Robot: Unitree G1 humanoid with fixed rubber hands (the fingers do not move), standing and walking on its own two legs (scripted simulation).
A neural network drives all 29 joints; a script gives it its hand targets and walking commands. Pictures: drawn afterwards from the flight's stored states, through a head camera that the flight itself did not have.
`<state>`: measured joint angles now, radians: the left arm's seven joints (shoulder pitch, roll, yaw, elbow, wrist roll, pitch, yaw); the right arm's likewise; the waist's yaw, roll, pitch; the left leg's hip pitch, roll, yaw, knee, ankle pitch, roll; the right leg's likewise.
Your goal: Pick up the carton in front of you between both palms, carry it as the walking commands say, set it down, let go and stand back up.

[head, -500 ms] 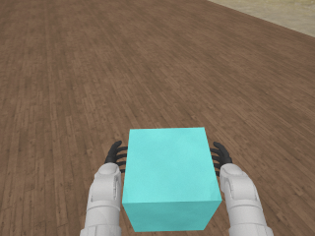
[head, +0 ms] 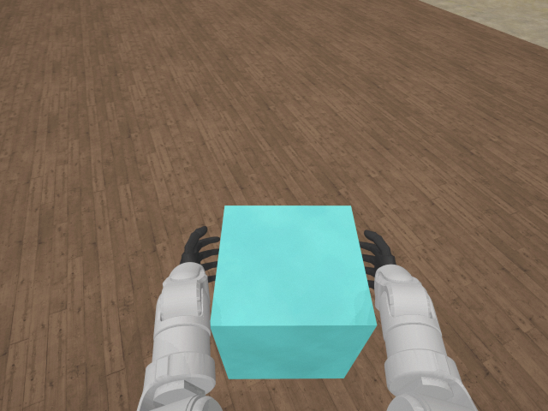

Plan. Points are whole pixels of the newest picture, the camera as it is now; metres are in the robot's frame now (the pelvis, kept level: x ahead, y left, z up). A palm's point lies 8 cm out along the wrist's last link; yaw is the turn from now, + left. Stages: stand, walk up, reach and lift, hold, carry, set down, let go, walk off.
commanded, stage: set down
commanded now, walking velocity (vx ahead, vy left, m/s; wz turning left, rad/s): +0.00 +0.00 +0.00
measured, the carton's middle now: (287, 296) +0.33 +0.02 -0.05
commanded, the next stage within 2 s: none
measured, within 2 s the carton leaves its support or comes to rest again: neither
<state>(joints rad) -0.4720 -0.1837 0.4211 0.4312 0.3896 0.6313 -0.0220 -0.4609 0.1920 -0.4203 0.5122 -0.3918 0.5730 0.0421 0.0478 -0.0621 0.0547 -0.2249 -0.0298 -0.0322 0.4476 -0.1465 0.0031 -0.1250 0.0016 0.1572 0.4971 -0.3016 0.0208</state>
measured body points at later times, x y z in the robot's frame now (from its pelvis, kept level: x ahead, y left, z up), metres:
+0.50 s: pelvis -0.03 -0.03 -0.09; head +0.19 +0.01 +0.30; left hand +0.35 +0.20 -0.18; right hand +0.39 -0.10 -0.18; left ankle +0.07 +0.12 -0.74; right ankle -0.01 -0.16 -0.74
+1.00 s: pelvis -0.06 -0.02 -0.22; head +0.20 +0.02 +0.14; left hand +0.36 +0.22 -0.32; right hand +0.44 -0.07 -0.32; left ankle +0.06 +0.12 -0.74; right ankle -0.01 -0.15 -0.74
